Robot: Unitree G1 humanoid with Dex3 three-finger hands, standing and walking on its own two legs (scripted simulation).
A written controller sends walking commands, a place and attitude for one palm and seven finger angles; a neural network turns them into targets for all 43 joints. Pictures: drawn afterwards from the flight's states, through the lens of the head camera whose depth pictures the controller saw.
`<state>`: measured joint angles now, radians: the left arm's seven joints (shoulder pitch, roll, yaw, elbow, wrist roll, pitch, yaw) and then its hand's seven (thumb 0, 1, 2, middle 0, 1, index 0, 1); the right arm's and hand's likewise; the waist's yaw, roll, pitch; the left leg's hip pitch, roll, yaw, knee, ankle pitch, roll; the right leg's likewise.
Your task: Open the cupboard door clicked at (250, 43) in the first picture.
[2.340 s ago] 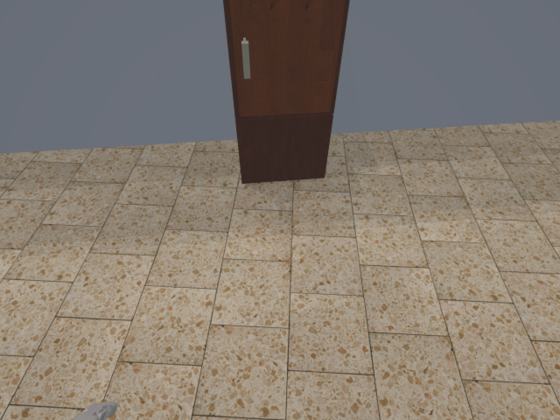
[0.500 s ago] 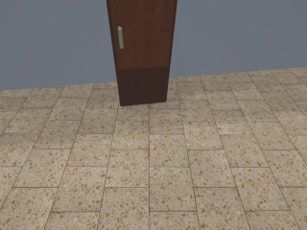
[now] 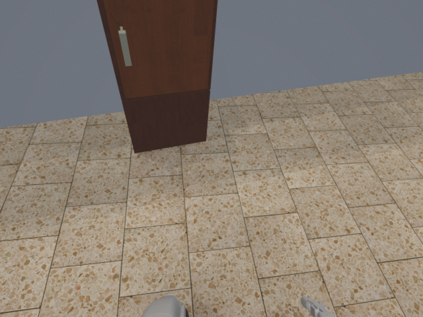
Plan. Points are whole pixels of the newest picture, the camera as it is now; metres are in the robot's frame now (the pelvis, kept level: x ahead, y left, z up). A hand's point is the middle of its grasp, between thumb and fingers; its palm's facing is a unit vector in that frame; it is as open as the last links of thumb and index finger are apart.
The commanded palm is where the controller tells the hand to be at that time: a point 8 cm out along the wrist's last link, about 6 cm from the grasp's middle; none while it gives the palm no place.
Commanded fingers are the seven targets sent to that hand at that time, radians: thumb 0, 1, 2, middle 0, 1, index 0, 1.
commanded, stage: walk to a spot facing it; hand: left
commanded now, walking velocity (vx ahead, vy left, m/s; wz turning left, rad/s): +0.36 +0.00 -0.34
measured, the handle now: (124, 46) +1.02 +0.42 -0.05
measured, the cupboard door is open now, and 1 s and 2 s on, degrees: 0 0 0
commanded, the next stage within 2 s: turn to face it in 0.58 s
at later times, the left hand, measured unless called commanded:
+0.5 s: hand (149, 235) +0.31 +0.17 -0.13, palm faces -0.25 -0.96 -0.13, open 7.4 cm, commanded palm none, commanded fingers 0.00 0.90 0.90 -0.20 -0.30 -0.20 -0.30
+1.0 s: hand (188, 180) +0.48 +0.09 -0.13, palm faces -0.26 -0.94 -0.20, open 7.3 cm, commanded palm none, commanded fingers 0.00 0.90 0.90 -0.20 -0.30 -0.20 -0.30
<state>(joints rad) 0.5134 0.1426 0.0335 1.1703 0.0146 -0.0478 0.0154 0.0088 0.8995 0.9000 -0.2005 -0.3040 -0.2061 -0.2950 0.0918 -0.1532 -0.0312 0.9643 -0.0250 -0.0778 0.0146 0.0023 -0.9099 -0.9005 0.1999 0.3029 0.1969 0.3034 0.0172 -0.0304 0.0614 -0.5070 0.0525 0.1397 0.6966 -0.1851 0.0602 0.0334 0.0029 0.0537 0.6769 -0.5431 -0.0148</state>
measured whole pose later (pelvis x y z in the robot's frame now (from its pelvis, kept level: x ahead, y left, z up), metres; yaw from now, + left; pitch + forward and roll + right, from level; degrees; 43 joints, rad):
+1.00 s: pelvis +0.33 -0.05 +0.03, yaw -16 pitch -2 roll -2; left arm 0.15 0.17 0.04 0.99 0.02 -0.02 0.02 -0.01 0.92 0.90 -0.20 -0.30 -0.20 -0.29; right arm 0.24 -0.17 -0.04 1.01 -0.02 0.02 -0.02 0.01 -0.94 -0.90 0.20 0.30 0.19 0.30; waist -0.04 0.03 0.03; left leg -0.49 0.13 0.08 0.91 -0.33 -0.05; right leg -0.20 -0.02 -0.25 0.51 -0.28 -0.05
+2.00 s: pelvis +0.31 -0.06 +0.02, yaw +17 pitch +1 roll +1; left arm 0.27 0.22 0.04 0.95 0.02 0.03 0.01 0.01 0.90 0.90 -0.20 -0.30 -0.21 -0.30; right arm 0.11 -0.23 -0.06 0.93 -0.02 0.05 0.01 0.01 -0.91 -0.90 0.20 0.30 0.19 0.30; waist 0.03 -0.04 0.09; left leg -0.25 0.02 0.08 0.57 -0.31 -0.01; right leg -0.28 -0.18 -0.20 0.68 -0.40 0.06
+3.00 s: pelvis +0.50 +0.08 +0.03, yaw +20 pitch +0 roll +0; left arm 0.30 0.18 0.05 1.10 0.02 -0.02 0.00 0.01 0.91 0.90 -0.19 -0.30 -0.20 -0.29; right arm 0.21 -0.15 -0.04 1.04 -0.02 -0.08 -0.03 -0.02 -0.95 -0.90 0.20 0.30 0.20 0.30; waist 0.01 -0.05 0.04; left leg -0.22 0.02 0.19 0.44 -0.22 0.06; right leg -0.46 -0.10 -0.07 1.11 -0.33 0.00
